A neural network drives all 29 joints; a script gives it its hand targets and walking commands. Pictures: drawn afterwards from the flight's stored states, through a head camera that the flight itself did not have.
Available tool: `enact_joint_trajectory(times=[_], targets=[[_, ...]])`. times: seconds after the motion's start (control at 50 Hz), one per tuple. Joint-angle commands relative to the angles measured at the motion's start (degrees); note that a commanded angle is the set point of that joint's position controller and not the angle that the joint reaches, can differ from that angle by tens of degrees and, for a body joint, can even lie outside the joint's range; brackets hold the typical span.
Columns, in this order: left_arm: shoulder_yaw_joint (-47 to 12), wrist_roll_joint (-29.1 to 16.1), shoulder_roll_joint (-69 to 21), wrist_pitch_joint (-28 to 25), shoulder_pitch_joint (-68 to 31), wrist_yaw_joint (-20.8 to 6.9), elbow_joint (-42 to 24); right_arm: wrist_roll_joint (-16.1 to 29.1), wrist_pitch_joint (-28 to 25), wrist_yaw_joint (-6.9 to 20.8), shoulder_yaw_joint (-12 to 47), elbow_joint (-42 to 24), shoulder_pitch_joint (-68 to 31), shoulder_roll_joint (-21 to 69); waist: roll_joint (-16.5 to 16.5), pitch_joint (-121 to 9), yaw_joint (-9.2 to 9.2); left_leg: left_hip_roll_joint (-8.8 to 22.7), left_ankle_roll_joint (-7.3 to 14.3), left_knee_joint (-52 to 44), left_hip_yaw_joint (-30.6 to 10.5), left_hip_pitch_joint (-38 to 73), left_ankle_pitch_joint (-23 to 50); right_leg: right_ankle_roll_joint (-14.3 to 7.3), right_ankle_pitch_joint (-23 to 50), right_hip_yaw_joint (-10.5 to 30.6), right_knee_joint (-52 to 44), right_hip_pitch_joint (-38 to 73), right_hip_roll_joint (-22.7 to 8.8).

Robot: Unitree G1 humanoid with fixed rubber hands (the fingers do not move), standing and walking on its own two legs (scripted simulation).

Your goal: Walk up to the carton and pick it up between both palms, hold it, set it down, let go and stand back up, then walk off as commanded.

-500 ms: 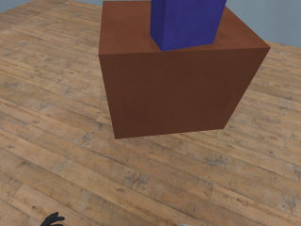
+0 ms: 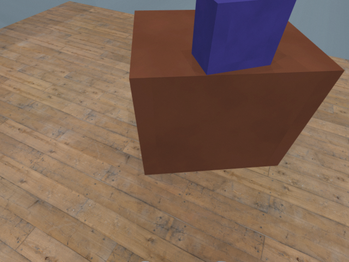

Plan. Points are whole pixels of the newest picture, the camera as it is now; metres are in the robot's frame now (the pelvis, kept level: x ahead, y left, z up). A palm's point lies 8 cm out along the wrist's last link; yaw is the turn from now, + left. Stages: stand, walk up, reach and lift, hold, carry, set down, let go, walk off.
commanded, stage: walk up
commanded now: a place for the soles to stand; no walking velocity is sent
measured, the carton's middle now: (236, 29) +0.92 -0.24 +0.12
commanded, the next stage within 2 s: none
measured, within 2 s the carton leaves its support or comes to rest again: neither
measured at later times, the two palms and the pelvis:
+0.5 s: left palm out of the picture +0.10 +0.28 -0.09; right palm out of the picture +0.15 -0.34 -0.11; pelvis +0.09 -0.03 +0.00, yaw +1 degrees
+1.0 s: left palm out of the picture +0.17 +0.30 -0.11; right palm (304, 245) +0.20 -0.31 -0.11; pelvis +0.11 -0.01 -0.01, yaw +2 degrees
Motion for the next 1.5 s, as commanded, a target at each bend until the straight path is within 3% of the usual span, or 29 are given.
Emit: enact_joint_trajectory(times=[0.0,0.14,0.2,0.22,0.24,0.26,0.3,0.36,0.44,0.52,0.54,0.56,0.58,0.6,0.74,0.76,0.8,0.82,0.92,0.96,1.0,1.12,1.16,1.18,1.26,1.3,1.32,1.44,1.48], targets=[[6.32,1.35,14.88,-0.77,0.74,-0.35,-3.83,-0.05,-2.17,-2.64,-4.11,-1.61,4.82,-18.66,5.75,0.83,-2.14,15.12,12.66,-26.28,-30.93,8.81,-17.0,-1.78,0.24,7.27,0.42,-15.08,-0.18],[6.96,1.32,15.0,-1.35,-4.14,-0.78,-3.93,-0.67,-2.06,-2.34,-4.02,-2.86,4.65,-19.57,11.29,-1.92,-3.68,14.31,14.4,-22.17,-28.15,12.53,-17.05,-1.24,-1.8,6.38,-10.27,-14.0,0.4],[6.63,1.1,12.71,-3.0,2.22,-0.01,-1.78,-0.29,-0.95,-2.19,-3.44,-4.12,-0.38,-17.56,11.04,-6.29,1.31,11.68,11.11,-10.33,-18.61,3.4,5.15,-2.98,2.38,4.25,-27.08,5.81,3.12],[7.32,1.74,13.65,-3.64,8.03,0.74,-0.41,-0.01,-0.65,-2.09,-2.13,-4.6,-1.6,-14.44,4.24,-8.76,4.66,7.53,7.57,0.87,-12.31,-7.31,6.23,-3.57,2.35,6.5,-34.69,20.85,3.11],[8.98,2.99,20.97,-4.29,12.94,1.72,0.49,0.76,-0.79,-2.15,-0.01,-5.67,-1.31,-7.44,-13.97,-9.11,7.44,-1.49,2.4,21.39,-3.64,-21.01,-2.06,-4.94,-9.42,29.62,-44.0,28.48,-12.92],[9.29,2.0,25.03,-4.51,9.32,1.81,-1.62,0.56,-0.08,-2.57,-0.47,-4.91,-2.44,-10.4,-8.76,-5.17,5.95,-4.19,-0.17,26.77,-3.8,-29.08,-11.37,-7.56,-13.36,43.56,-50.78,25.35,-22.84],[7.95,0.7,20.33,-4.36,4.04,1.87,-2.21,1.03,-0.07,-2.56,-1.9,-2.94,-3.55,-14.46,-0.58,2.04,2.94,0.37,-0.45,25.73,-8.22,-26.17,-4.34,-6.94,-5.03,32.03,-47.96,20.23,-18.51],[7.01,1.06,16.77,-3.97,2.96,1.9,-3.31,0.37,-0.16,-1.88,-2.22,-1.34,0.36,-13.79,-6.83,-1.03,1.66,2.22,-1.53,18.4,-4.3,-18.98,-2.99,-8.93,12.31,17.91,-42.49,20.1,-12.67],[7.31,0.79,18.19,-3.27,6.73,1.96,-4.59,-0.14,-0.03,-2.1,-1.73,-3.35,-3.95,-12.01,-12.15,-1.1,3.47,3.38,-1.29,9.65,0.18,-16.61,-7.92,-14.48,25.19,14.66,-37.38,20.13,-14.76],[6.25,0.67,17.36,-1.68,1.15,1.62,-6.5,0.21,-1.28,-2.93,-1.83,-0.49,2.56,-10.28,-15.25,-7.54,-1.13,0.25,0.54,-7.18,4.07,2.01,0.14,-11.19,32.23,6.64,-25.36,12.82,-12.23],[4.91,0.55,14.19,-1.15,0.97,1.75,-6.73,-0.67,-1.51,-3.36,-2.55,0.85,5.19,-11.12,-12.11,-8.37,-2.45,-1.05,1.25,-11.5,2.5,10.06,3.43,-8.57,28.05,4.29,-18.65,7.02,-9.84],[3.29,-0.01,9.87,-1.02,0.79,1.85,-7.37,-1.36,-1.89,-4.11,-3.72,2.13,8.09,-16.47,2.01,-9.83,-4.37,5.52,3.57,-14.77,-11.64,16.87,7.94,-4.38,21.48,0.88,-3.98,-2.65,-5.78],[2.76,-0.58,7.84,-0.61,0.34,1.94,-7.98,-1.68,-1.89,-4.34,-4.42,0.14,5.07,-21.33,9.86,-5.76,-3.2,18.39,10.54,-23.41,-37.96,15.0,8.43,-0.28,-1.66,0.98,1.03,-13.7,3.24],[4.52,-0.16,12.87,0.54,0.04,2.77,-6.0,-0.45,-1.45,-3.93,-4.71,-0.54,3.83,-22.97,4.84,-4.59,-2.64,21.0,14.28,-24.58,-40.89,12.44,1.89,-1.0,-10.91,5.93,1.46,-11.8,2.74],[5.58,0.67,12.59,-0.32,3.88,2.21,0.28,-1.12,1.01,-3.22,-2.31,-2.01,-6.57,-17.55,11.66,-2.13,2.21,10.08,10.15,-16.42,-23.4,-2.01,-4.32,-2.73,-2.17,2.24,-20.63,5.45,4.12],[5.64,1.3,12.74,-0.9,4.13,2.36,1.07,-0.82,1.33,-3.04,-1.25,-2.34,-6.71,-14.83,7.08,-3.26,2.72,8.66,8.01,-12.68,-20.2,-7.22,-2.75,-3.42,0.05,3.85,-27.05,12.14,3.57],[6.85,2.7,19.72,-2.28,5.65,2.99,0.79,0.1,1.73,-2.79,0.08,-2.58,-8.47,-9.69,-9.13,-2.26,4.99,-3.12,0.92,7.73,-5.11,-21.61,-7.08,-8.59,-17.44,31.07,-44.83,19.54,-13.81],[7.43,2.25,22.29,-2.54,3.68,2.79,-0.27,-0.38,1.72,-3.36,-0.61,-2.66,-9.47,-11.73,-6.09,-0.84,4.42,-0.9,-0.39,12.13,-4.73,-19.72,-11.25,-12.31,-12.15,35.18,-47.14,16.15,-20.7],[5.34,1.31,17.62,-2.41,-4.75,2.68,-2.89,0.47,-0.25,-2.97,-0.95,-0.35,-2.16,-11.7,-7.41,-5.65,-1.65,1.62,0.75,-3.76,0.1,-1.54,0.46,-9.93,31.87,11.99,-28.32,14.61,-12.71],[3.71,0.47,13.09,-1.92,-5.6,2.51,-4.27,-0.45,-1.27,-3.33,-2.13,0.99,1.67,-14.83,0.69,-11.34,-3.14,5.22,4.92,-8.98,-12.68,14.39,22.4,-3.75,26.97,3.15,-15.26,3.55,-4.91],[3.45,-0.65,11.0,-0.94,-6.37,2.5,-3.67,-0.29,-1.4,-3.45,-2.9,-0.03,0.41,-19.23,7.69,-10.42,-2.31,15.5,14.33,-13.36,-31.1,16.46,28.68,-0.65,-7.35,3.22,-7.27,-4.41,3.58],[4.67,1.22,12.9,-1.64,1.5,2.44,1.45,-0.16,0.85,-3.39,-0.6,-2.59,-8.81,-14.33,2.39,-5.9,2.98,7.48,7.48,-9.31,-20.53,-7.23,3.84,-4.91,-0.66,8.94,-28.46,14.0,0.9],[6.69,2.28,20.59,-2.47,2.06,2.7,0.93,0.16,1.33,-3.29,0.39,-2.98,-9.52,-10.49,-11.63,-2.59,4.19,-2.22,0.77,8.43,-1.75,-19.74,-9.29,-12.58,-9.85,29.69,-43.88,19.74,-17.61],[6.94,1.8,21.16,-2.5,0.08,2.47,0.02,-0.41,1.5,-3.46,-0.47,-2.49,-10.21,-13.35,-6.73,-2.59,3.84,1.23,-0.23,12.52,-3.17,-18.11,-13.2,-15.47,-4.86,31.01,-44.13,17.81,-21.65],[4.82,1.18,15.91,-1.83,-9.12,2.38,-2.19,-0.04,-0.59,-3.0,-1.17,2.04,0.76,-12.53,-5.15,-7.05,-3.52,0.95,1.5,-8.54,-1.34,4.69,5.4,-8.16,23.24,9.26,-25.49,9.85,-10.65],[3.59,0.18,11.17,-1.16,-8.53,1.99,-3.56,-1.0,-1.51,-3.23,-2.68,1.1,1.61,-19.05,7.84,-9.72,-3.28,11.72,9.88,-16.31,-29.64,14.95,16.82,-1.03,7.25,1.8,-7.86,-3.28,2.84],[3.43,-0.39,11.05,-0.32,-7.28,2.3,-2.39,-0.81,-1.44,-3.07,-2.57,0.64,0.36,-19.39,7.93,-8.56,-2.27,15.62,13.15,-17.07,-34.17,16.32,18.04,-0.77,-11.11,4.11,-8.27,-5.91,3.54],[4.29,0.69,12.04,-1.56,-0.42,2.59,2.38,-0.56,0.75,-3.26,-0.45,-1.75,-8.85,-14.45,7.07,-6.96,2.92,7.98,7.67,-10.68,-19.85,-1.3,13.62,-3.33,2.76,5.64,-28.61,12.56,2.64],[6.17,2.25,19.19,-2.84,1.58,2.88,2.27,0.36,1.28,-2.98,0.68,-2.59,-9.52,-9.41,-11.44,-4.99,4.04,-2.17,0.59,7.37,-3.5,-17.25,-1.48,-10.74,-2.29,27.01,-42.4,22.22,-14.48]])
